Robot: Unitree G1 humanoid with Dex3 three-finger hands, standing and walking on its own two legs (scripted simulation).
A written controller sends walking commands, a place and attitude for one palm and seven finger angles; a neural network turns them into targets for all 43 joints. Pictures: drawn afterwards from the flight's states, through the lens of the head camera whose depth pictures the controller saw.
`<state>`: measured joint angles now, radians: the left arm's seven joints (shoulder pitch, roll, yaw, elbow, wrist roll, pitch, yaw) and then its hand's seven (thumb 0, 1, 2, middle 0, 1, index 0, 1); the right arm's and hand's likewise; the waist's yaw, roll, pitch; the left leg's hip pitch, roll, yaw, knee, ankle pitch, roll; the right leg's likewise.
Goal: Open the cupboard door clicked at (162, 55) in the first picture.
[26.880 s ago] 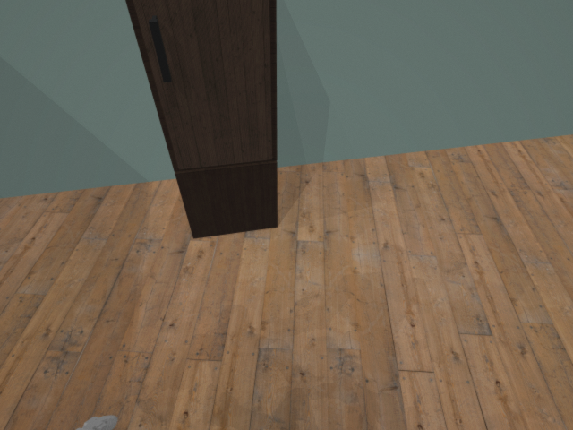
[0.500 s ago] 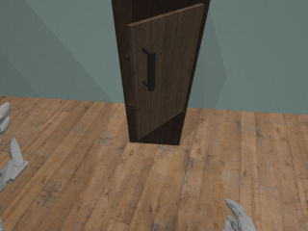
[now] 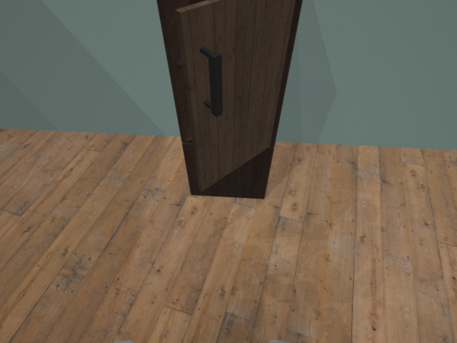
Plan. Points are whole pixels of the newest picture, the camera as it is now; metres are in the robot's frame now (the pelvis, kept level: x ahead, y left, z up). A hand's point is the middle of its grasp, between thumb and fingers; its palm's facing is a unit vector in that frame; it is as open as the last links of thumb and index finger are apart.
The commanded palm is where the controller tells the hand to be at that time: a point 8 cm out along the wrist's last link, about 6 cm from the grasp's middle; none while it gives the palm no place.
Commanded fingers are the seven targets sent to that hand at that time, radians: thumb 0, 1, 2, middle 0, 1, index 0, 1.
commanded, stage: let the arm hang, fingers relaxed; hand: left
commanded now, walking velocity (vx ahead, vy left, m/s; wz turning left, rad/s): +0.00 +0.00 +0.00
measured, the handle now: (211, 83) +0.64 +0.06 +0.10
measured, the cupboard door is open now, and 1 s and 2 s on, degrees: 44 44 44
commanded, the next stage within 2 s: look to check the result in 0.80 s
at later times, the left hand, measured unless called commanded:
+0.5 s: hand out of the picture +0.06 +0.24 -0.14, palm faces +0.04 -0.94 -0.34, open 7.3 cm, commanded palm none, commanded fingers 0.00 0.90 0.90 -0.20 -0.30 -0.20 -0.30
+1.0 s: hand out of the picture +0.11 +0.22 -0.14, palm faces +0.01 -0.95 -0.31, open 7.3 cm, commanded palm none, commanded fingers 0.00 0.90 0.90 -0.20 -0.30 -0.20 -0.30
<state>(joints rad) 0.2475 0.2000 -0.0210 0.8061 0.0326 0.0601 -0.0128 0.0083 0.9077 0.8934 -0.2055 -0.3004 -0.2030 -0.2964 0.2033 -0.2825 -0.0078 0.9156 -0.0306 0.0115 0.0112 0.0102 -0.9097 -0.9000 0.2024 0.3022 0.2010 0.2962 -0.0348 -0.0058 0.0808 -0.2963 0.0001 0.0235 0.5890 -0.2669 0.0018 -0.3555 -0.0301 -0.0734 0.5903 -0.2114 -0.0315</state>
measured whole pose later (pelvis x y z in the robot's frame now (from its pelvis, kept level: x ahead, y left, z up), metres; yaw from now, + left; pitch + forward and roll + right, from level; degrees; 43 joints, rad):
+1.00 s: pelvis +0.05 -0.01 +0.02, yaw +1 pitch -1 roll +0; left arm 0.11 0.27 0.02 1.14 0.01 -0.02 0.01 0.00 0.91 0.89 -0.21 -0.30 -0.20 -0.30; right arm 0.14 -0.29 0.00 1.12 -0.03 0.01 0.00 0.01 -0.91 -0.90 0.20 0.30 0.20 0.30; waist 0.00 0.02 0.07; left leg -0.11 0.02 0.00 0.33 -0.20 -0.02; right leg -0.17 0.00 -0.10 0.34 -0.16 -0.04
